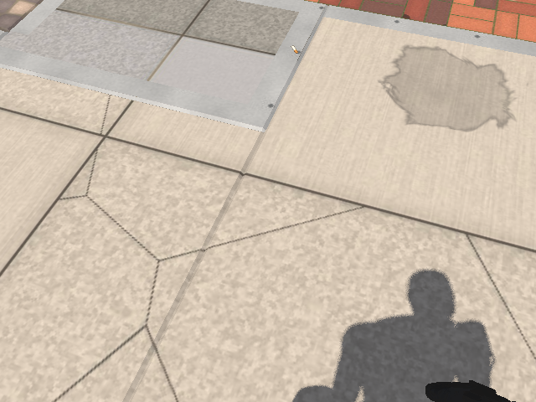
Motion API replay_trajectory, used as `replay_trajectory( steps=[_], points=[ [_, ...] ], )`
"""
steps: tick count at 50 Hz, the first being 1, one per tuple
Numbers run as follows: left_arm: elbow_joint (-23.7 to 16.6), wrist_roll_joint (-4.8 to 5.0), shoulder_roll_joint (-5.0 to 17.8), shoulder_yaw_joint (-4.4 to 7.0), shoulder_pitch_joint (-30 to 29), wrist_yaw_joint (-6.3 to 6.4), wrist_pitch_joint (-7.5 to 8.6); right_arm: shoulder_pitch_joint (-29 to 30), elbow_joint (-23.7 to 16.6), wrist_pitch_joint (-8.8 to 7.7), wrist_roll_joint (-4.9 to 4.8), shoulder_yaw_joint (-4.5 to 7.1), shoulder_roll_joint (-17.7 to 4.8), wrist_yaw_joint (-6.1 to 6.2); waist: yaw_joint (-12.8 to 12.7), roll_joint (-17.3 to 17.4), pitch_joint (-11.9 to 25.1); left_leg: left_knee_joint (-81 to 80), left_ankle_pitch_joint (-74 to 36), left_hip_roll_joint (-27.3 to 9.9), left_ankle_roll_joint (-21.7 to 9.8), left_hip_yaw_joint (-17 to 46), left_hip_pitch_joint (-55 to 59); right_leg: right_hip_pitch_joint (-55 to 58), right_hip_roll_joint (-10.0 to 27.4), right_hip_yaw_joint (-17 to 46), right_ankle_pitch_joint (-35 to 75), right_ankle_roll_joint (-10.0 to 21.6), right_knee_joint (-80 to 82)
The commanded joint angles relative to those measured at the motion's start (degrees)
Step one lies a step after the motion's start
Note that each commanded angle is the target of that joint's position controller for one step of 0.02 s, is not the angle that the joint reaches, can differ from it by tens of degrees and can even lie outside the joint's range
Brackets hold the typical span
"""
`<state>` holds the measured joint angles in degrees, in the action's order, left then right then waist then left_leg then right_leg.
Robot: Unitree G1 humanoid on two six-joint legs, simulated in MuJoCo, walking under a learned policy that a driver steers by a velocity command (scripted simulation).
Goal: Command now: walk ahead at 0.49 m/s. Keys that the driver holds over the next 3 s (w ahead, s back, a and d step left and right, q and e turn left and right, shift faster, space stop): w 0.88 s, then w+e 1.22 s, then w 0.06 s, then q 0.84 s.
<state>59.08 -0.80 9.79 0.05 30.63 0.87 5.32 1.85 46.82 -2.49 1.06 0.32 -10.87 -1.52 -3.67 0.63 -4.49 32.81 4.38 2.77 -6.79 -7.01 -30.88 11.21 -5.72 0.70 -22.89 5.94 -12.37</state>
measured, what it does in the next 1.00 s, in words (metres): walks ahead: left foot, then right foot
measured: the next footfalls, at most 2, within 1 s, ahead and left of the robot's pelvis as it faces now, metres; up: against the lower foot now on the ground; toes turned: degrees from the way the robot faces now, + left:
left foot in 0.04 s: +0.19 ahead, +0.06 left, +0.00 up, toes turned +3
right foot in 0.58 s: +0.50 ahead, -0.11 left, +0.00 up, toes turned -3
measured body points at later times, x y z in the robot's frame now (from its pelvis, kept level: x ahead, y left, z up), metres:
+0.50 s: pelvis +0.27 -0.01 +0.01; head +0.30 -0.01 +0.46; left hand +0.47 +0.20 -0.10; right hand +0.17 -0.23 -0.13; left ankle +0.15 +0.05 -0.72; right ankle +0.44 -0.13 -0.69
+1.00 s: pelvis +0.54 -0.04 +0.02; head +0.57 -0.04 +0.47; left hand +0.45 +0.19 -0.12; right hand +0.71 -0.26 -0.10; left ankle +0.71 +0.10 -0.67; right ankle +0.46 -0.10 -0.72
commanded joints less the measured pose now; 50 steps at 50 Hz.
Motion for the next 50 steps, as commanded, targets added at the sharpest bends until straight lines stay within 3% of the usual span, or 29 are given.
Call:
replay_trajectory(
  steps=[1, 2, 3, 4, 5, 6, 8, 10, 12, 17, 20, 24, 26, 27, 28, 29, 30, 31, 32, 33, 34, 36, 37, 40, 44, 50],
  points=[
    [-2.5, -0.13, 10.9, 2.13, -3.5, 0.48, 0.13, -23.1, 5.0, -1.05, 0.28, 3.54, -9.5, 1.81, 14.0, -5.1, 10.3, -5.3, 1.0, 0.0, -4.1, 3.1, 29.1, -11.5, 14.5, 1.6, 66.8, 0.0, -29.9],
    [-4.1, 0.0, 8.4, 1.47, -3.2, 0.06, 0.25, -31.0, 6.1, -1.09, 1.49, 4.83, -13.9, 2.51, 15.6, 1.8, 16.6, -5.9, 9.3, -13.2, -7.5, 17.7, 40.4, -21.5, 10.0, -1.1, 41.6, 0.4, -48.6],
    [-3.7, 0.94, 2.5, 0.76, 5.4, -0.53, -0.3, -28.1, 5.7, -0.92, 2.15, 4.91, -14.9, 1.86, 8.1, 10.6, 18.8, -11.5, 11.2, -26.8, -16.5, 46.2, 50.2, -42.6, -0.1, -0.5, -8.4, -1.0, -68.1],
    [-3.9, -0.5, 8.4, 1.95, 0.2, -0.39, -0.42, -23.5, 5.5, -0.77, -0.69, 4.76, -12.0, 1.09, 8.6, 2.0, 12.6, -18.0, 21.4, -23.8, -15.5, 45.8, 42.2, -47.0, 3.3, 3.8, -2.3, 0.6, -67.9],
    [-5.8, -0.51, 9.1, 2.35, -5.3, -0.8, -0.12, -17.9, 4.6, -0.98, -1.05, 3.94, -8.9, 0.84, 6.4, 1.4, 4.7, -21.1, 22.6, -22.1, -13.6, 37.6, 33.2, -47.7, 5.9, 3.2, 3.3, 0.8, -64.7],
    [-6.1, -0.66, 8.6, 2.41, -7.6, -1.01, -0.05, -16.1, 4.8, -1.53, -0.71, 3.34, -6.2, 0.56, 5.0, -1.4, 1.0, -23.3, 16.6, -19.7, -11.8, 32.5, 26.5, -45.5, 7.5, 3.0, 5.5, 0.6, -61.5],
    [-5.6, -1.35, 6.0, 2.07, -6.3, -1.65, -1.34, -17.3, 6.7, -2.64, -0.4, 2.32, -3.7, 0.98, 1.8, -0.8, 0.4, -25.0, 7.0, -15.4, -8.4, 23.9, 19.8, -39.8, 9.6, 2.7, 7.0, -0.8, -56.5],
    [-5.8, -1.45, 4.4, 1.89, -7.0, -2.21, -2.22, -20.6, 8.6, -3.68, -0.58, 2.37, -4.7, 1.09, 1.1, 0.0, 0.4, -25.9, 0.3, -14.1, -7.9, 19.5, 18.4, -39.5, 10.3, 1.2, 8.1, -1.9, -53.6],
    [-7.5, -1.4, 4.8, 1.97, -11.9, -2.48, -2.77, -22.8, 9.7, -3.99, -0.7, 2.6, -6.4, 1.05, 1.5, 0.8, -0.9, -27.4, -1.4, -13.0, -7.3, 16.4, 18.4, -43.4, 11.7, -0.2, 12.1, -2.9, -49.8],
    [-11.5, -0.6, 5.0, 1.68, -25.0, -2.68, -2.92, -28.9, 11.5, -3.73, -0.88, 1.99, -6.2, 1.09, 5.1, 1.8, -1.8, -26.8, -12.7, -10.4, -3.4, 11.6, 23.6, -48.2, 11.6, -3.4, 22.9, -4.5, -35.5],
    [-12.9, -0.34, 4.5, 1.24, -30.6, -2.68, -2.88, -32.6, 12.7, -3.62, -0.62, 1.67, -6.2, 1.56, 7.1, 2.8, -1.7, -25.5, -16.7, -10.7, -2.6, 10.8, 28.7, -48.1, 10.0, -4.8, 25.4, -4.4, -28.6],
    [-14.9, -0.34, 5.1, 1.21, -35.9, -2.54, -2.4, -35.2, 14.0, -3.19, 0.3, 1.6, -6.9, 2.3, 8.2, 3.4, -2.1, -21.8, -23.2, -13.6, -4.1, 11.4, 37.7, -49.3, 8.3, -5.2, 20.9, -2.9, -23.0],
    [-14.9, -0.33, 5.7, 1.5, -34.6, -2.36, -1.87, -33.8, 14.2, -3.07, 0.53, 1.77, -7.6, 2.67, 6.3, 3.7, -1.6, -18.3, -31.1, -14.8, -4.1, 10.8, 39.4, -45.3, 6.9, -5.5, 16.2, -1.1, -20.1],
    [-13.9, -0.38, 6.3, 1.87, -31.1, -2.03, -1.58, -32.5, 14.2, -3.06, 0.51, 1.89, -8.1, 2.8, 4.4, 4.2, 0.1, -14.4, -38.9, -14.8, -3.4, 10.0, 39.0, -39.7, 5.2, -6.1, 13.7, 0.0, -18.7],
    [-11.6, -0.44, 7.3, 2.5, -24.3, -1.58, -1.19, -31.7, 14.2, -2.96, 0.43, 2.01, -8.6, 2.76, 1.7, 4.2, 3.4, -7.2, -44.3, -14.1, -2.7, 9.4, 38.4, -31.7, 3.3, -6.6, 13.1, 1.3, -16.5],
    [-8.2, -1.0, 9.0, 3.42, -14.2, -0.98, -0.59, -30.5, 13.9, -2.91, 0.0, 1.94, -8.6, 2.62, -2.7, 2.9, 8.5, 3.6, -40.5, -12.2, -1.6, 7.5, 33.0, -18.5, 3.9, -5.6, 16.0, 3.1, -13.5],
    [-6.1, -2.54, 13.8, 4.83, -3.6, -0.25, -0.19, -29.8, 11.8, -3.18, -0.6, 1.32, -6.8, 2.44, -6.1, -1.9, 16.0, 20.2, -20.6, -9.5, -0.7, 5.6, 20.4, -2.8, 16.3, 7.6, 11.8, 6.3, -13.7],
    [-5.6, -2.69, 17.6, 5.95, -1.9, -0.61, -0.67, -37.2, 11.7, -3.0, -2.58, 0.6, -1.5, 1.87, -2.5, -14.6, 22.5, 41.2, 24.4, 1.7, 1.8, 3.4, 0.0, 10.7, 31.4, 35.2, 10.6, 15.4, -8.1],
    [-5.8, -0.37, 13.8, 5.41, -5.8, -1.28, -1.27, -32.6, 12.0, -2.79, -0.81, 2.26, -7.7, 2.15, -2.1, -4.3, 17.4, 44.3, 23.0, -1.2, 0.7, 10.5, -5.1, 5.2, 28.0, 35.5, 7.0, 13.4, -4.6],
    [-6.5, 0.19, 11.1, 4.59, -12.0, -1.5, -1.12, -27.4, 10.0, -3.07, -0.65, 2.45, -7.2, 1.86, 0.4, -3.8, 9.0, 42.0, 17.0, -3.5, 0.6, 10.4, -6.3, -3.6, 26.0, 26.2, 9.1, 11.4, -2.6],
    [-6.6, -0.03, 8.3, 3.97, -15.0, -1.74, -0.66, -25.0, 9.5, -3.18, -0.51, 2.35, -6.2, 1.69, 1.9, -1.7, 5.2, 39.1, 13.7, -5.3, 0.8, 10.0, -4.4, -10.3, 23.6, 20.6, 15.1, 9.9, -0.4],
    [-5.0, 0.04, 4.9, 2.9, -15.1, -1.39, 0.02, -25.4, 9.6, -1.74, 0.82, 2.25, -4.0, 1.01, 5.0, -3.0, 3.0, 34.5, 11.8, -7.2, 2.0, 9.5, 0.6, -17.9, 19.1, 12.6, 20.8, 6.8, 1.9],
    [-4.1, 0.06, 4.7, 2.75, -13.5, -1.29, 0.45, -25.7, 9.7, -1.12, 0.98, 2.22, -3.1, 0.64, 5.5, -3.4, 3.1, 33.3, 11.4, -7.2, 2.5, 9.0, 1.9, -19.0, 18.5, 10.9, 23.4, 6.5, 2.4],
    [-2.1, 0.35, 7.0, 3.09, -9.6, -1.09, 1.21, -21.4, 8.0, -0.06, 1.2, 2.38, -3.0, -0.04, 6.0, -3.5, 1.4, 29.5, 7.8, -8.0, 3.8, 7.2, -1.7, -19.9, 17.1, 7.0, 26.7, 6.5, 4.5],
    [-0.8, 0.29, 6.9, 2.63, -5.5, -1.11, 1.0, -10.3, 4.3, 0.15, 0.63, 2.17, -3.6, -0.22, 3.8, -3.7, -1.1, 18.7, -0.5, -8.8, 5.1, 5.1, -6.6, -18.3, 15.3, 4.0, 29.9, 5.5, 5.9],
    [0.9, -0.07, 7.8, 2.52, 0.9, -0.46, 0.47, 1.0, 0.3, -0.32, 0.13, 1.53, -3.7, 0.04, 0.3, -4.4, -1.6, 4.8, -3.9, -6.1, 5.7, 3.9, -5.7, -10.9, 16.1, 6.5, 35.2, 6.0, 2.6]
  ],
)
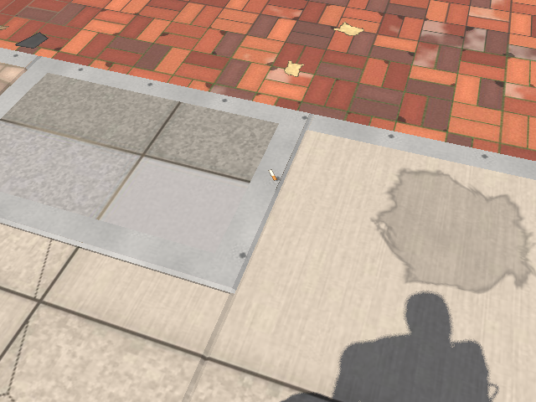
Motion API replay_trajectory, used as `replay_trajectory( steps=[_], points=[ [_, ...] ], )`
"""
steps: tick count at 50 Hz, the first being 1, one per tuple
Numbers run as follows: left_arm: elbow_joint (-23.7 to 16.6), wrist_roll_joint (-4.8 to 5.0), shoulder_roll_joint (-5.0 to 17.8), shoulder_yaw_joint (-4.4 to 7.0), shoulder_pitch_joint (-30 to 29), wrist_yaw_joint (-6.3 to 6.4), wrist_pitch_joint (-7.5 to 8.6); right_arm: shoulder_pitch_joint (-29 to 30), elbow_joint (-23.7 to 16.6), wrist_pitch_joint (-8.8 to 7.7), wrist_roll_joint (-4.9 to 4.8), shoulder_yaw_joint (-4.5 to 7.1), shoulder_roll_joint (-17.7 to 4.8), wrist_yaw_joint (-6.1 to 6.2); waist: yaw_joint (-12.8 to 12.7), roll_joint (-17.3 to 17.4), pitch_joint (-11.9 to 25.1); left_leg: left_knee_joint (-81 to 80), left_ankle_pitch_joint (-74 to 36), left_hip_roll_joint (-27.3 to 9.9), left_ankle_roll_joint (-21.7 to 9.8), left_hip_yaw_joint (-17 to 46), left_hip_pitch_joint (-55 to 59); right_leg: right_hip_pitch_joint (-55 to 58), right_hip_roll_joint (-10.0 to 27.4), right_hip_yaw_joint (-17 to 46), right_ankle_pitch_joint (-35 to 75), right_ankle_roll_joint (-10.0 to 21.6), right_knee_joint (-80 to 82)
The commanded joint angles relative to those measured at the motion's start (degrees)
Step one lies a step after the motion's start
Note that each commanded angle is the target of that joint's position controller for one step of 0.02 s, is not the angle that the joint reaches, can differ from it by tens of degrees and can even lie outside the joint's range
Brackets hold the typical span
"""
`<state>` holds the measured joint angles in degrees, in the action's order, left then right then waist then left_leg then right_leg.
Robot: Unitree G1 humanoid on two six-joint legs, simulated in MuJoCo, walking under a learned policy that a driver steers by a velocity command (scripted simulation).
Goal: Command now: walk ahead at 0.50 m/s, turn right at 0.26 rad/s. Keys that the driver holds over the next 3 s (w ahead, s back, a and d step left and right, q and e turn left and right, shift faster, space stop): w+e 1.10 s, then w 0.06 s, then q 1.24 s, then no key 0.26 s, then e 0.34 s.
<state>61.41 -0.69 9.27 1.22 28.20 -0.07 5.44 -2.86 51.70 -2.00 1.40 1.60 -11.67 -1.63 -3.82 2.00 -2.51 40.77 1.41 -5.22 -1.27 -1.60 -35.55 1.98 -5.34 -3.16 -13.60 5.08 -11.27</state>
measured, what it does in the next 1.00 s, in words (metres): walks ahead, turning right: left foot, then right foot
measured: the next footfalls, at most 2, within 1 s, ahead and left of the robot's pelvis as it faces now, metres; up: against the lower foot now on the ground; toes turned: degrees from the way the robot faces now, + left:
left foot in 0.14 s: +0.25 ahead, +0.11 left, +0.00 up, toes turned -2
right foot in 0.68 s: +0.46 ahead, -0.14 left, +0.00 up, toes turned -28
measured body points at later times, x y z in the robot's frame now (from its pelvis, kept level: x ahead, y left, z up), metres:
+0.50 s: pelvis +0.25 +0.03 +0.00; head +0.27 +0.03 +0.45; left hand +0.45 +0.23 -0.13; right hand +0.16 -0.21 -0.14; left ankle +0.21 +0.12 -0.74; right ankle +0.35 -0.14 -0.68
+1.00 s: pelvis +0.48 -0.11 +0.00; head +0.50 -0.14 +0.45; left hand +0.63 +0.13 -0.12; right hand +0.48 -0.41 -0.12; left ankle +0.68 -0.02 -0.67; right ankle +0.42 -0.12 -0.74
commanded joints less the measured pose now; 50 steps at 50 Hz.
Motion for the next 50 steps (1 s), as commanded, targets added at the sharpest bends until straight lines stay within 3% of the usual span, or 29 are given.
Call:
replay_trajectory(
  steps=[1, 4, 5, 6, 7, 8, 9, 10, 11, 12, 13, 15, 18, 24, 28, 30, 32, 33, 34, 35, 36, 37, 38, 39, 40, 41, 43, 46, 50],
  points=[
    [-1.3, -0.37, 8.6, 1.46, 3.6, 0.66, 0.19, 7.0, -5.3, -1.03, -0.27, 0.29, -3.2, 0.2, 0.3, -5.8, -3.7, -4.3, 0.0, 2.1, 0.1, -1.2, -1.2, 0.0, 16.3, 11.3, 26.8, 7.2, 0.4],
    [-1.7, -0.86, 10.0, 2.06, 1.9, 1.14, -0.19, 5.9, -6.2, -2.06, -0.56, 0.72, -4.7, 0.43, 2.1, -6.3, -3.0, -8.6, 5.5, 3.4, -1.3, -0.4, 3.9, 2.0, 17.5, 13.0, 32.0, 6.5, -4.1],
    [-2.1, -0.84, 10.5, 2.31, 0.4, 1.13, -0.24, 2.0, -5.3, -2.52, -0.63, 1.11, -5.4, 0.72, 4.0, -6.6, -1.5, -10.7, 7.5, 4.8, -2.0, -0.9, 10.2, 0.7, 16.8, 12.6, 36.7, 5.6, -7.8],
    [-2.3, -0.5, 10.8, 2.47, -0.9, 0.86, -0.29, -5.6, -3.0, -3.14, -0.45, 1.78, -6.5, 1.2, 7.2, -5.2, 2.2, -14.6, 6.5, 6.2, -3.0, -1.7, 20.5, -1.4, 14.6, 11.1, 39.9, 4.5, -16.1],
    [-3.3, 0.05, 9.6, 2.25, -1.7, 0.56, -0.13, -15.2, -0.6, -3.91, 0.66, 2.91, -9.5, 1.95, 10.7, -2.5, 8.6, -15.1, 6.5, 1.5, -5.0, 2.7, 35.2, -9.3, 11.3, 9.1, 32.3, 3.3, -28.5],
    [-6.0, 1.52, 5.0, 1.27, 0.2, 0.53, -0.04, -22.7, -0.9, -4.16, 2.31, 4.21, -15.0, 2.68, 11.6, 5.9, 18.2, -17.1, 13.9, -15.1, -8.2, 21.8, 50.7, -23.4, 5.3, 4.9, 7.5, 1.5, -47.1],
    [-6.4, 2.01, 5.2, 1.8, 3.8, 0.72, -0.55, -20.2, -1.1, -2.95, 1.28, 4.68, -16.0, 2.28, 8.6, 14.0, 21.5, -24.9, 17.1, -21.8, -13.0, 40.4, 53.4, -35.4, 0.4, 4.4, -16.9, 1.1, -58.4],
    [-5.8, 0.62, 8.6, 2.69, 0.9, 0.95, -1.41, -14.5, -2.5, -2.38, 0.47, 3.6, -10.7, 2.07, 6.5, 4.8, 12.5, -26.1, 22.9, -19.4, -11.7, 33.9, 45.3, -38.5, 5.2, 6.8, -12.6, 1.6, -61.9],
    [-6.3, 0.08, 7.8, 2.78, -3.1, 0.33, -1.6, -10.5, -3.1, -2.67, -0.05, 2.59, -6.6, 1.86, 5.8, 0.4, 5.6, -27.9, 21.5, -16.4, -10.3, 25.4, 36.9, -38.1, 7.3, 6.9, -7.7, 1.3, -60.3],
    [-6.7, -0.05, 6.1, 2.7, -4.5, -0.12, -1.9, -8.8, -2.9, -3.01, 0.07, 2.19, -5.2, 1.83, 4.5, 0.5, 2.3, -29.9, 16.5, -13.8, -8.5, 18.8, 31.2, -36.1, 8.9, 6.6, -5.1, 1.0, -57.9],
    [-7.2, -0.89, 5.9, 2.96, -5.3, -0.57, -2.6, -9.4, -2.1, -3.43, -0.12, 1.9, -4.2, 2.14, 3.4, 2.0, 0.8, -30.9, 12.2, -11.9, -7.4, 14.0, 27.9, -34.8, 10.0, 6.4, -4.1, 0.5, -56.2],
    [-7.7, -1.32, 4.7, 2.95, -5.3, -1.35, -3.97, -11.9, -0.7, -4.45, -0.43, 1.79, -3.7, 2.31, 2.4, 2.7, 0.9, -31.7, 5.3, -10.5, -6.8, 8.3, 26.2, -33.8, 10.2, 5.4, -2.0, -0.2, -56.0],
    [-10.1, -1.28, 4.5, 3.0, -10.7, -2.09, -4.87, -14.9, 0.5, -5.35, -0.71, 2.12, -4.7, 2.3, 2.2, 2.1, 0.1, -32.8, -0.5, -10.2, -7.1, 2.4, 27.8, -39.0, 11.1, 4.8, 3.5, -0.8, -54.4],
    [-15.3, -1.1, 4.2, 1.95, -23.7, -3.41, -4.76, -18.8, 1.9, -5.23, -0.33, 2.1, -5.8, 2.43, 4.1, 1.9, -2.7, -32.8, -7.5, -8.6, -6.5, -6.7, 29.9, -40.0, 10.5, 0.9, 14.2, -1.5, -36.7],
    [-18.1, -1.41, 4.9, 1.62, -30.0, -3.92, -4.68, -22.8, 3.2, -4.49, -0.19, 2.56, -7.6, 3.01, 6.0, 1.9, -3.8, -31.0, -12.4, -10.8, -6.3, -9.8, 36.7, -38.4, 9.4, -2.9, 11.0, 0.5, -28.5],
    [-18.8, -1.64, 5.5, 1.85, -30.5, -3.86, -4.63, -23.6, 3.7, -3.66, -0.07, 2.75, -8.3, 3.33, 5.7, 2.3, -3.4, -27.2, -21.8, -11.4, -5.9, -11.7, 40.1, -36.2, 7.6, -4.7, 6.1, 2.1, -26.0],
    [-18.1, -1.88, 6.5, 2.44, -26.8, -3.39, -4.67, -23.4, 3.8, -2.79, -0.03, 3.22, -10.1, 3.58, 3.8, 3.9, -0.6, -18.3, -38.6, -11.5, -5.3, -13.7, 42.1, -29.8, 3.7, -6.8, -0.1, 4.3, -24.6],
    [-16.7, -1.82, 7.5, 3.05, -21.9, -3.11, -4.41, -23.2, 3.7, -2.15, -0.04, 3.46, -11.0, 3.54, 1.9, 4.0, 2.3, -10.0, -42.6, -11.4, -5.2, -14.2, 42.2, -24.5, 1.4, -7.2, -2.1, 5.6, -23.0],
    [-14.2, -2.11, 8.9, 3.99, -13.7, -2.54, -3.84, -22.6, 3.2, -1.58, -0.32, 3.52, -11.4, 3.34, -1.7, 2.3, 7.0, 2.3, -38.3, -10.7, -4.1, -15.2, 37.9, -13.6, -0.4, -6.5, -0.1, 7.3, -18.4],
    [-12.0, -2.83, 13.8, 5.77, -5.0, -1.63, -3.47, -22.2, 1.4, -1.52, -0.35, 3.14, -10.1, 3.12, -5.2, -3.1, 13.1, 19.5, -19.5, -9.2, -2.0, -15.1, 25.1, 1.2, 8.0, 6.3, -6.0, 10.4, -15.3],
    [-13.3, -2.05, 20.2, 7.07, -7.0, -0.99, -3.73, -22.7, -3.3, -2.06, -0.72, 2.03, -3.8, 1.66, -0.6, -16.3, 15.9, 39.3, 31.1, 3.2, 1.7, -11.1, -1.6, 16.6, 24.2, 37.2, -5.7, 18.7, -10.1],
    [-13.5, -0.73, 19.4, 6.88, -4.6, -0.66, -4.54, -14.2, -5.1, -2.84, -0.34, 3.08, -9.1, 1.44, -3.8, -5.6, 15.1, 41.6, 28.0, 3.3, 1.3, 1.0, -7.8, 15.2, 24.6, 42.2, -2.9, 18.0, -4.7],
    [-12.7, -0.4, 17.6, 6.34, -7.9, -0.22, -4.65, -11.2, -6.4, -3.61, -1.21, 2.78, -8.1, 1.2, -1.7, -4.3, 7.6, 38.5, 20.9, 0.5, 0.7, 1.9, -9.8, 8.9, 23.3, 32.8, 3.2, 16.2, -4.1],
    [-13.0, -0.03, 14.7, 5.66, -10.8, -0.16, -4.31, -12.6, -5.5, -4.08, -1.17, 2.57, -7.7, 1.39, 1.1, -1.2, 3.9, 32.9, 17.2, -1.3, 0.6, 2.0, -6.1, 1.6, 20.8, 27.3, 11.6, 14.0, -3.4],
    [-13.5, 0.27, 13.1, 5.22, -13.4, -0.01, -3.85, -13.4, -4.9, -3.52, -0.23, 2.68, -7.6, 1.55, 3.3, -0.3, 2.4, 29.5, 16.5, -2.3, 1.0, 2.4, -2.5, -3.4, 17.8, 23.0, 16.8, 12.4, -2.9],
    [-13.9, 0.67, 11.7, 4.7, -14.8, 0.12, -3.35, -15.2, -4.6, -2.39, 0.83, 2.58, -7.2, 1.49, 5.0, -1.1, 2.9, 27.3, 16.1, -2.7, 1.8, 2.7, 1.1, -6.5, 15.7, 20.1, 19.8, 11.8, -2.2],
    [-13.6, 1.09, 11.8, 4.42, -13.6, -0.03, -2.13, -15.2, -5.1, -0.53, 1.48, 2.58, -6.5, 1.04, 5.9, -1.7, 3.3, 24.4, 15.9, -2.4, 3.1, 2.2, 2.8, -9.0, 13.7, 18.1, 23.6, 11.8, -1.5],
    [-12.9, 0.86, 13.6, 4.74, -9.7, -0.18, -1.61, -9.1, -7.6, 0.47, 1.35, 2.4, -6.2, 0.76, 4.4, -3.0, 1.3, 18.1, 10.1, -2.0, 4.4, 1.3, -1.0, -10.2, 12.1, 17.7, 21.6, 10.9, 0.1],
    [-12.3, 0.74, 13.7, 4.63, -4.2, -0.17, -1.75, -0.2, -10.9, 0.55, 1.04, 2.19, -6.9, 0.62, 1.1, -4.6, -0.1, 8.7, 2.7, -0.7, 4.6, 1.8, -6.1, -5.7, 11.7, 19.9, 21.4, 9.0, 0.0]
  ],
)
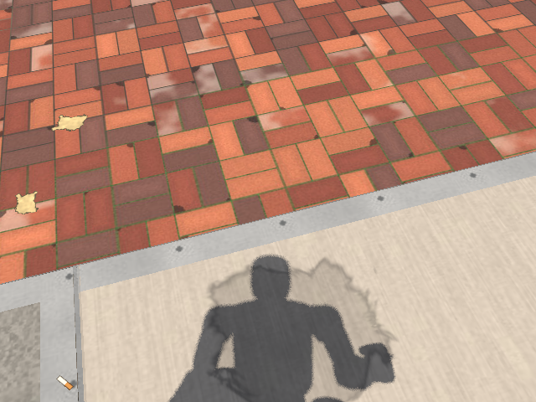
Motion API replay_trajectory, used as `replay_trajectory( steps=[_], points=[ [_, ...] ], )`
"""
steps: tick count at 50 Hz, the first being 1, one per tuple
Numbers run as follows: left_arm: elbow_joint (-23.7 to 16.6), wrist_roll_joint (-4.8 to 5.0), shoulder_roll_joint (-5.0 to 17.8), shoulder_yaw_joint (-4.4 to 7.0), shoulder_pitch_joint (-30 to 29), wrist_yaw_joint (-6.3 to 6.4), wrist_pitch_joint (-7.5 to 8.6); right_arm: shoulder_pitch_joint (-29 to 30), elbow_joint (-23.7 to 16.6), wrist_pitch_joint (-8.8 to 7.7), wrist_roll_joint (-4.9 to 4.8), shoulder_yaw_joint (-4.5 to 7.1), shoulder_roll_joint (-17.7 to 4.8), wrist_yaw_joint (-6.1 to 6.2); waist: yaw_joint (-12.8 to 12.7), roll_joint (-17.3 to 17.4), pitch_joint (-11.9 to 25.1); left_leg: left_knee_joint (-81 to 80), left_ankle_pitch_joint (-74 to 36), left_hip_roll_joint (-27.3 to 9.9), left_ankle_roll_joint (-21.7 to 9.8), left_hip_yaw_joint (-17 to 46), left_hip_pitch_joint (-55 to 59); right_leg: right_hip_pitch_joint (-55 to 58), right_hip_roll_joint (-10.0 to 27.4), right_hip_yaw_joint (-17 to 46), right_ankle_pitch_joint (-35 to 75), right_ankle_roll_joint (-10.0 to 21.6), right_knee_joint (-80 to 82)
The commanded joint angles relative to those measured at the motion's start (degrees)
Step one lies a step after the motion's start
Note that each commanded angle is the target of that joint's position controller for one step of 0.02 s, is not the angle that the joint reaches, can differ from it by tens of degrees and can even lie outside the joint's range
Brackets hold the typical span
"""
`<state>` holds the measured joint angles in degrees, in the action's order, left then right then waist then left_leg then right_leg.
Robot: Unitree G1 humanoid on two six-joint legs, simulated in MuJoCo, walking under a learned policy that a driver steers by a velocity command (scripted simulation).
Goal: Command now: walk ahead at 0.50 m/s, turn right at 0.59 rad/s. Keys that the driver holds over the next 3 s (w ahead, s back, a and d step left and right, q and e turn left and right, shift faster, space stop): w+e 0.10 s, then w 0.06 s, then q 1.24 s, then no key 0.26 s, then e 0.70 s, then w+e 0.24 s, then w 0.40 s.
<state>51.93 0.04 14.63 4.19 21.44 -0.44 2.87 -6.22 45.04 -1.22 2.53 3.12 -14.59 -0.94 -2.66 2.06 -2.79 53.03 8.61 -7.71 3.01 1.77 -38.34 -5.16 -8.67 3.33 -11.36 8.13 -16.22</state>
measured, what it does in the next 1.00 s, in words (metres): walks ahead, turning left: left foot, then right foot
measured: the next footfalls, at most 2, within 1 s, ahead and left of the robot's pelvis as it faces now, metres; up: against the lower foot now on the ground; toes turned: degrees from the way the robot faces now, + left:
left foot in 0.24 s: +0.34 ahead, +0.11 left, +0.00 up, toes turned -6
right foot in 0.80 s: +0.32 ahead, -0.07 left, +0.00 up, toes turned +14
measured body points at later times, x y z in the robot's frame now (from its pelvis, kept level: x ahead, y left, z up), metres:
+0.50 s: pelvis +0.23 +0.05 +0.00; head +0.27 +0.07 +0.44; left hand +0.36 +0.31 -0.14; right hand +0.26 -0.21 -0.13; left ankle +0.30 +0.12 -0.75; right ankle +0.23 -0.09 -0.67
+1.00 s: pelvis +0.25 +0.01 +0.00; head +0.29 -0.02 +0.45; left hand +0.30 +0.30 -0.09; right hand +0.42 -0.25 -0.14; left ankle +0.20 +0.12 -0.66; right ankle +0.28 -0.08 -0.75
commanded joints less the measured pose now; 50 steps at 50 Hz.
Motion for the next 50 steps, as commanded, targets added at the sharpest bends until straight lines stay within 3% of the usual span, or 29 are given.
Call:
replay_trajectory(
  steps=[1, 7, 9, 11, 12, 13, 14, 15, 16, 17, 19, 23, 29, 32, 35, 38, 39, 40, 41, 42, 43, 44, 46, 50],
  points=[
    [-2.7, -0.03, 8.4, 1.65, 3.6, 0.29, 0.81, 4.8, -4.9, -0.31, -0.16, 0.53, -4.0, -0.19, -0.6, -4.9, 0.2, -5.4, -5.8, 2.3, 0.2, -1.4, -3.8, 2.8, 15.0, 13.7, 19.8, 5.7, 4.4],
    [-2.2, -0.83, 8.9, 1.44, 7.6, 1.29, 0.71, 12.9, -9.0, -1.51, -0.8, -0.59, -4.1, -0.86, -3.0, -6.3, -0.7, -16.8, -7.2, 5.6, -2.1, -2.1, -1.4, 9.0, 16.3, 15.8, 27.6, 4.9, 0.3],
    [-2.1, -0.92, 8.9, 1.19, 5.8, 1.7, 0.91, 8.8, -8.1, -2.16, -0.71, -0.58, -4.4, -0.75, -0.6, -6.6, -0.7, -21.8, -6.4, 6.9, -4.3, -2.7, 7.0, 7.9, 16.4, 14.1, 34.3, 2.5, -1.8],
    [-1.4, -0.8, 9.4, 1.07, 4.8, 1.67, 1.45, -2.7, -4.0, -3.22, -0.43, 0.28, -6.1, 0.25, 3.8, -6.5, 3.9, -25.8, -6.9, 10.6, -6.9, -4.9, 21.3, 8.1, 13.8, 11.0, 51.0, -0.6, -13.2],
    [-1.4, -0.41, 9.3, 0.95, 4.0, 1.49, 1.86, -10.3, -1.9, -4.13, -0.13, 0.66, -7.2, 0.91, 7.6, -5.6, 7.9, -28.4, -14.8, 7.7, -8.4, -3.1, 32.1, 4.1, 11.2, 8.9, 46.4, -2.0, -23.4],
    [-3.3, -0.03, 6.0, 0.07, 5.2, 1.51, 2.16, -18.7, -0.8, -4.59, 0.67, 1.2, -11.2, 1.51, 9.2, 1.4, 16.1, -23.7, -34.0, -5.7, -11.1, 9.9, 46.2, -5.2, 7.0, 5.7, 21.6, -3.5, -39.9],
    [-1.2, 2.53, 3.0, 0.02, 17.3, 1.72, 1.41, -19.2, 0.7, -3.84, -0.18, 2.54, -15.2, 0.86, 4.0, 15.8, 24.1, -24.5, -57.4, -19.1, -22.9, 31.4, 57.2, -18.1, -2.9, 2.9, -22.9, -6.1, -58.3],
    [0.0, -0.55, 7.0, 0.23, 14.7, 2.07, 0.82, -15.5, -0.4, -3.01, -2.83, 1.78, -10.6, 0.14, 3.2, 4.5, 20.8, -27.7, -51.9, -15.2, -21.8, 31.7, 50.3, -19.7, 0.8, 6.1, -18.2, -5.5, -60.7],
    [-1.2, -1.43, 6.6, 0.09, 7.8, 1.72, 0.63, -9.2, -1.0, -2.99, -3.27, 0.56, -6.2, 0.04, 2.1, 1.4, 12.1, -29.3, -48.0, -11.7, -20.4, 23.1, 42.9, -21.9, 3.7, 4.2, -14.2, -6.2, -58.7],
    [-2.3, -1.99, 6.2, -0.22, 3.6, 1.47, 0.51, -6.5, -1.2, -2.91, -2.83, -0.26, -3.6, -0.07, 2.0, -0.8, 8.5, -31.0, -46.2, -8.4, -18.7, 18.8, 38.6, -23.0, 5.8, 2.7, -12.4, -6.6, -55.5],
    [-3.8, -2.7, 5.6, -0.4, 0.8, 0.81, -0.87, -7.2, 0.2, -2.75, -2.99, -0.28, -4.6, 0.27, 0.9, 1.9, 6.1, -33.6, -46.5, -4.0, -16.7, 13.7, 32.4, -20.8, 7.6, 0.9, -10.2, -7.5, -50.8],
    [-4.9, -1.97, 4.0, -1.06, -0.5, 1.06, -2.6, -9.2, 0.9, -2.22, -2.24, 1.0, -8.5, 0.22, -0.2, 2.3, 8.4, -34.3, -45.9, -2.2, -17.2, 11.6, 27.8, -18.7, 7.2, -0.9, -9.7, -9.5, -45.4],
    [-7.9, -1.62, 4.7, -1.24, -10.2, 1.85, -4.63, -11.6, -0.2, 0.84, -1.74, 2.16, -9.5, 0.68, 2.5, 4.2, 6.1, -37.9, -7.7, -0.2, -15.8, 18.2, 23.0, -21.3, 7.9, -0.4, -7.4, -10.2, -37.2],
    [-9.0, -1.19, 4.6, -1.51, -13.2, 2.28, -4.51, -12.4, -0.8, 1.93, -1.38, 2.79, -9.8, 0.83, 4.0, 5.1, 4.2, -38.1, 2.3, 0.3, -15.6, 22.0, 22.9, -21.0, 7.1, 0.1, -8.7, -10.2, -32.1],
    [-9.7, -0.31, 4.5, -1.82, -13.2, 2.96, -3.76, -12.0, -1.4, 2.75, -1.04, 3.3, -10.1, 0.75, 4.4, 6.0, 4.3, -36.0, -1.4, 0.3, -15.3, 25.5, 24.2, -17.9, 5.5, 0.2, -11.5, -9.3, -25.9],
    [-9.1, 0.35, 4.3, -1.98, -7.7, 3.65, -2.51, -9.0, -2.4, 3.52, -1.56, 3.45, -9.9, 0.67, 1.5, 6.0, 4.6, -32.7, -5.2, 2.2, -12.1, 27.9, 23.1, -8.8, 4.4, 0.2, -8.2, -7.5, -10.4],
    [-8.7, -0.04, 5.6, -1.61, -5.6, 4.05, -1.94, -8.2, -3.0, 3.55, -2.11, 3.2, -9.0, 0.82, 0.6, 4.3, 4.7, -30.2, -0.3, 4.5, -9.3, 26.6, 20.1, -3.3, 6.9, 2.2, -4.7, -6.7, -2.3],
    [-9.6, -0.99, 10.1, -0.81, -6.8, 4.51, -1.72, -11.0, -3.6, 3.4, -2.53, 2.28, -5.1, 0.89, 3.2, -5.7, 5.6, -21.1, 14.1, 10.0, -5.9, 19.4, 15.4, 0.9, 18.7, 13.4, -7.5, -3.8, 4.4],
    [-12.1, -1.37, 14.5, -0.1, -12.8, 4.3, -2.12, -12.4, -4.4, 3.2, -2.86, 2.34, -4.6, 1.4, 5.0, -14.9, 3.1, -9.0, 24.4, 19.3, -3.8, 5.6, 5.9, -0.8, 30.5, 26.7, 2.3, 2.2, 6.3],
    [-11.4, -1.75, 12.2, -0.19, -11.1, 3.81, -2.44, -11.5, -3.7, 3.31, -0.87, 3.49, -9.7, 1.61, 4.3, -9.6, 3.5, 2.3, 24.8, 13.9, -3.0, 4.2, 8.4, -5.5, 31.9, 23.2, 13.9, 6.4, 2.8],
    [-12.0, -1.23, 8.0, -1.32, -12.7, 3.46, -2.43, -11.9, -2.8, 3.52, -0.99, 3.94, -10.2, 1.35, 5.7, -6.1, 3.2, 6.7, 22.0, 13.0, -2.8, 4.3, 9.9, -6.5, 28.2, 17.4, 18.6, 5.8, 1.4],
    [-12.3, -1.11, 6.3, -1.74, -14.5, 3.2, -2.44, -12.7, -1.9, 4.08, -0.93, 3.9, -9.4, 1.08, 6.4, -5.6, 2.1, 10.3, 18.8, 12.6, -2.2, 3.6, 10.1, -7.2, 24.1, 11.1, 20.9, 4.0, 0.4],
    [-13.2, -1.39, 6.2, -1.87, -14.5, 3.46, -2.55, -13.0, -1.8, 5.05, -1.06, 3.66, -8.8, 0.09, 5.9, -9.9, 3.2, 14.7, 15.9, 12.4, -0.9, 2.1, 7.7, -3.5, 20.5, 4.9, 26.0, 2.6, -1.3],
    [-12.0, -1.46, 7.8, -0.96, -8.1, 3.26, -2.79, -7.3, -4.1, 5.72, -1.92, 2.79, -7.7, -1.02, 2.1, -10.0, 4.1, 9.6, 15.4, 11.0, 1.0, 0.6, 4.8, 4.2, 21.9, 2.9, 29.1, 3.9, -3.1]
  ],
)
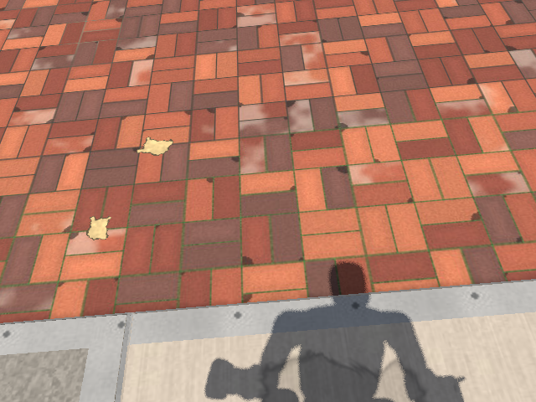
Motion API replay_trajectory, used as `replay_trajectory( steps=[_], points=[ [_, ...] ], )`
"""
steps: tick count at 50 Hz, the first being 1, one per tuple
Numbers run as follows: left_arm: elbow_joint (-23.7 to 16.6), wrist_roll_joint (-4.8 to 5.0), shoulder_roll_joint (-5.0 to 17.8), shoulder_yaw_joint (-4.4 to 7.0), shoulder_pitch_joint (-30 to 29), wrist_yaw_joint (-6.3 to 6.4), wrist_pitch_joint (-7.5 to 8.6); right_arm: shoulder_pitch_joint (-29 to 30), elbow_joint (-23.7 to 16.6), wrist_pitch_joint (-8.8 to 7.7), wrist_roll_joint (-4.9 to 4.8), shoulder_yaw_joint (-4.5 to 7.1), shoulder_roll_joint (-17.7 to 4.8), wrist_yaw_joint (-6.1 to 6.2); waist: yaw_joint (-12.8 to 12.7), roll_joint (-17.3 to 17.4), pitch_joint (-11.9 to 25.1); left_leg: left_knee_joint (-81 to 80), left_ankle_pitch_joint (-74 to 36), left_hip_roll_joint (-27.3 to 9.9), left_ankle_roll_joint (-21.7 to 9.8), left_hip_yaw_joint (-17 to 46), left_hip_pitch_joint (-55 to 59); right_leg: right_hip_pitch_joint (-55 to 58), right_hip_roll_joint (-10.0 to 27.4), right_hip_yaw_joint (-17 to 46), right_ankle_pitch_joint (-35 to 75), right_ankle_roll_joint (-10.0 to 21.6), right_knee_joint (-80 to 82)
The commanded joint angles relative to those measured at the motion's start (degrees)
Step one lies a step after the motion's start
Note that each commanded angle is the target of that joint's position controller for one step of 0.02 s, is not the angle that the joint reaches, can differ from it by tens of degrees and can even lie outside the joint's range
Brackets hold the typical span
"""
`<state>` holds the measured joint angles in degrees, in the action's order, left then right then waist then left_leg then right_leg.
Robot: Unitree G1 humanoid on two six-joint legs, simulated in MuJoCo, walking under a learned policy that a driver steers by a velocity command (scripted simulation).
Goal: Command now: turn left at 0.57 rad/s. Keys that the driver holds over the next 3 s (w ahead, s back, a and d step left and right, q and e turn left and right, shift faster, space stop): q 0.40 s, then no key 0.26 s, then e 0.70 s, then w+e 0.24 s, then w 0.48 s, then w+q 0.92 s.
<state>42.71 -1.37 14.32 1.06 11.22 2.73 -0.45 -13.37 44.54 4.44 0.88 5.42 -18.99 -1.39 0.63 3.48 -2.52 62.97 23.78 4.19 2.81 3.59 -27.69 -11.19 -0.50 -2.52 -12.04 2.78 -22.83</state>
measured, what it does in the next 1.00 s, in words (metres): steps on the spot: left foot, then right foot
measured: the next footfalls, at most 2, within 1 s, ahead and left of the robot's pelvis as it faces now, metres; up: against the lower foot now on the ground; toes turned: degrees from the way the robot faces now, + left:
left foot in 0.26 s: -0.01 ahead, +0.12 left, +0.00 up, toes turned +11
right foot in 0.78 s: +0.05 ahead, -0.06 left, +0.00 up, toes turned +20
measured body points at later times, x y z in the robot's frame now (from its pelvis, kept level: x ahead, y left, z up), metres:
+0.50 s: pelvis -0.03 +0.04 +0.00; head +0.00 +0.08 +0.45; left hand -0.01 +0.34 -0.13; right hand +0.17 -0.19 -0.09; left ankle -0.05 +0.11 -0.75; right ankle +0.02 -0.10 -0.67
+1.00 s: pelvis -0.03 +0.02 -0.01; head +0.00 +0.03 +0.44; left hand +0.03 +0.32 -0.13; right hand +0.14 -0.22 -0.13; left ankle -0.08 +0.12 -0.75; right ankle +0.02 -0.08 -0.75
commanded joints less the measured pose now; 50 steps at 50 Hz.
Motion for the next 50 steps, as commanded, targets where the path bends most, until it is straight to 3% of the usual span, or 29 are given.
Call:
replay_trajectory(
  steps=[1, 9, 11, 12, 13, 14, 15, 16, 17, 18, 20, 22, 27, 32, 33, 35, 37, 38, 39, 40, 41, 42, 45, 48, 50],
  points=[
    [-2.5, -0.07, 8.6, 2.44, 3.2, 0.03, 0.53, 0.7, -4.1, 0.21, -0.27, 0.3, -3.0, -0.72, -1.8, -11.8, 4.0, -2.2, 0.7, -1.3, 1.3, -1.5, -5.7, 11.4, 14.5, 8.8, 29.3, 9.6, 3.4],
    [-2.3, -0.46, 11.5, 3.96, 2.8, -1.64, 0.27, 3.8, -7.2, 0.17, -1.12, -0.89, -1.8, -1.27, -2.4, -14.3, 5.0, -20.5, 3.2, -2.5, -2.1, -7.3, 7.9, 6.2, 17.0, 4.1, 26.2, 8.7, 0.2],
    [-2.2, -0.04, 12.2, 4.3, 1.9, -1.82, -0.05, 2.4, -7.3, -0.29, -1.08, -0.96, -1.6, -1.16, -1.1, -13.6, 5.4, -28.7, -0.7, -2.1, -3.5, -8.4, 12.3, 4.7, 17.1, 2.8, 23.7, 7.0, -2.9],
    [-2.1, 0.47, 12.2, 4.39, 1.5, -1.82, -0.28, 0.6, -6.8, -0.84, -0.59, -1.01, -1.4, -0.83, 0.6, -11.8, 5.6, -36.9, -7.3, -1.5, -4.4, -8.5, 17.2, 1.8, 16.2, 0.7, 19.3, 4.6, -6.5],
    [-1.5, 0.34, 11.2, 4.31, 3.7, -1.9, -0.46, -0.9, -6.4, -1.63, 0.25, -0.56, -3.6, -0.18, 1.2, -5.6, 6.0, -44.2, -12.4, -4.1, -5.4, -1.9, 23.5, -4.3, 14.0, -2.2, 10.0, 0.7, -13.5],
    [-3.3, -0.82, 6.0, 3.11, 6.1, -2.28, -1.05, -1.4, -7.4, -2.48, 0.62, 0.5, -10.1, 0.48, -1.1, 11.0, 6.0, -46.5, -27.2, -21.1, -8.8, 19.9, 30.5, -18.8, 7.0, -7.2, -20.5, -3.9, -29.2],
    [-6.5, -0.58, 6.6, 2.66, -0.9, -1.17, -2.11, -5.6, -7.1, -2.57, -0.1, 2.21, -14.9, 0.44, 3.9, 11.9, 4.3, -44.6, -42.6, -26.9, -18.1, 26.0, 24.2, -23.9, 0.8, -0.1, -25.9, -4.5, -35.9],
    [-6.0, -0.2, 8.1, 3.04, -1.7, -1.01, -2.6, -5.5, -6.3, -2.43, -0.38, 1.48, -11.6, 0.56, 2.7, 4.9, 2.4, -44.5, -41.4, -23.8, -19.1, 21.3, 23.8, -24.4, 2.7, 3.3, -22.1, -4.6, -40.2],
    [-5.0, 0.6, 8.4, 3.27, -0.8, -1.32, -2.45, -1.4, -6.8, -2.21, -0.69, 0.58, -8.8, 0.85, 0.6, 3.4, 0.3, -45.1, -37.2, -19.8, -17.6, 16.9, 21.4, -23.8, 3.2, 4.3, -16.8, -4.5, -40.1],
    [-4.0, 0.68, 9.0, 3.5, 0.3, -1.56, -2.03, 2.3, -7.5, -1.95, -0.53, 0.12, -7.3, 1.08, -1.1, 2.9, 0.1, -45.4, -34.0, -16.0, -15.3, 14.1, 20.9, -23.0, 3.5, 4.7, -12.8, -4.5, -38.7],
    [-2.9, -0.35, 9.7, 3.85, 2.4, -2.08, -1.99, 2.9, -7.9, -2.05, -0.94, -0.28, -6.1, 1.46, -1.5, 3.8, 2.9, -44.8, -37.8, -13.3, -14.7, 12.2, 22.3, -21.4, 2.5, 4.1, -9.3, -5.1, -40.3],
    [-2.4, 0.02, 8.8, 3.66, 3.1, -2.44, -2.3, 1.6, -7.6, -2.49, -0.99, -0.39, -5.9, 1.34, -1.3, 2.1, 4.8, -44.6, -38.7, -13.3, -14.7, 11.7, 23.8, -20.9, 2.1, 3.8, -8.1, -5.5, -40.0],
    [-2.4, 0.19, 7.6, 3.23, 0.9, -2.18, -3.08, -1.7, -5.9, -3.01, -0.25, -0.86, -5.3, 1.7, 0.6, 3.2, 3.4, -45.9, -32.7, -13.9, -15.3, 13.9, 24.6, -20.3, 1.9, 3.9, -8.5, -5.4, -32.3],
    [-2.0, 0.54, 6.6, 2.6, -0.5, -1.89, -2.82, -1.8, -4.7, -3.18, 0.49, -1.43, -5.3, 1.86, 1.2, 3.1, 2.4, -45.3, -28.5, -14.1, -15.8, 15.5, 21.0, -13.3, 0.8, 3.7, -10.7, -3.8, -22.9],
    [-1.8, 0.72, 6.4, 2.48, -0.4, -1.77, -2.72, -1.5, -4.5, -3.19, 0.61, -1.57, -5.2, 1.86, 1.1, 3.1, 2.3, -44.9, -28.7, -14.0, -15.8, 15.7, 19.9, -11.1, 0.4, 3.6, -11.2, -3.4, -20.9],
    [-0.4, 1.14, 5.3, 1.88, 1.2, -1.64, -2.5, 0.2, -3.8, -3.39, 0.81, -2.73, -3.0, 2.14, 0.3, 2.6, 3.3, -44.5, -28.7, -13.8, -14.8, 14.6, 17.6, -4.4, 0.2, 3.3, -10.4, -2.6, -13.9],
    [1.5, 1.07, 3.7, 1.18, 3.9, -1.44, -1.87, 1.4, -2.7, -3.49, 0.29, -3.52, -2.4, 2.72, -2.1, 1.0, 3.3, -42.4, -26.2, -12.5, -12.1, 12.9, 14.1, 5.1, -0.3, 2.9, -0.7, -1.6, 0.1],
    [1.3, 0.54, 5.2, 1.23, 3.1, -1.18, -1.17, 0.2, -2.2, -3.78, 0.35, -3.63, -2.5, 2.95, -1.8, -1.1, 3.3, -41.5, -23.3, -11.6, -9.6, 12.5, 11.9, 8.9, 1.9, 6.9, 4.7, -1.1, 4.4],
    [0.6, -0.26, 9.3, 1.74, 3.0, -0.91, -0.35, -1.2, -2.7, -4.07, 0.44, -3.65, -2.2, 2.98, -0.3, -7.0, 4.4, -36.5, -18.4, -8.2, -7.4, 9.2, 10.5, 10.5, 9.8, 16.6, 11.3, 0.5, 5.8],
    [0.5, 0.77, 12.8, 2.39, -0.2, -1.56, -0.15, -2.8, -2.2, -3.65, -0.18, -3.36, -2.2, 3.07, 2.5, -12.0, 2.7, -36.9, -8.4, -1.7, -5.9, 3.2, 12.2, 3.6, 14.4, 21.8, 19.1, 5.6, 4.6],
    [0.5, 1.08, 10.9, 2.17, -0.8, -2.34, -0.02, -1.8, -1.3, -3.29, 0.4, -3.36, -3.1, 3.52, 1.3, -12.4, 2.4, -36.2, -6.8, -2.0, -5.3, 1.5, 15.1, 0.7, 14.8, 23.3, 18.9, 7.3, 4.7],
    [0.4, 1.09, 10.3, 2.11, -1.0, -2.75, 0.04, -0.8, -1.3, -3.25, 0.39, -3.19, -3.2, 3.68, 0.9, -13.4, 1.8, -35.3, -7.1, -1.5, -5.2, 0.7, 15.6, -0.3, 13.3, 23.1, 17.8, 6.8, 4.4],
    [0.3, 1.21, 11.3, 2.88, -0.5, -2.58, -0.53, -1.2, -1.2, -3.4, -0.01, -2.92, -2.9, 3.47, 0.5, -14.2, 2.3, -32.3, -6.4, -0.8, -4.7, -1.2, 14.2, -0.3, 10.7, 23.6, 17.6, 6.4, 2.8],
    [-0.2, 1.19, 11.6, 3.69, -0.5, -2.67, -1.19, -2.1, -1.4, -3.78, -0.16, -3.03, -1.6, 3.91, 0.5, -11.8, 3.9, -31.9, -4.4, -0.5, -4.6, -2.0, 13.5, 0.1, 10.0, 25.8, 20.1, 7.1, 0.3],
    [-1.2, 1.19, 11.0, 3.9, -2.2, -2.86, -1.56, -3.7, -1.6, -4.18, -0.06, -2.89, -1.9, 4.3, 1.3, -10.3, 4.7, -35.7, -5.8, -2.5, -5.2, -0.4, 16.5, -2.8, 8.0, 25.5, 18.7, 5.6, -2.2]
  ],
)
Over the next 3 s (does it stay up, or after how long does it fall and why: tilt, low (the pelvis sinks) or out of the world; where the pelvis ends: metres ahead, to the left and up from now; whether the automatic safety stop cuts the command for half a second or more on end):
stays up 0.63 -0.07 -0.01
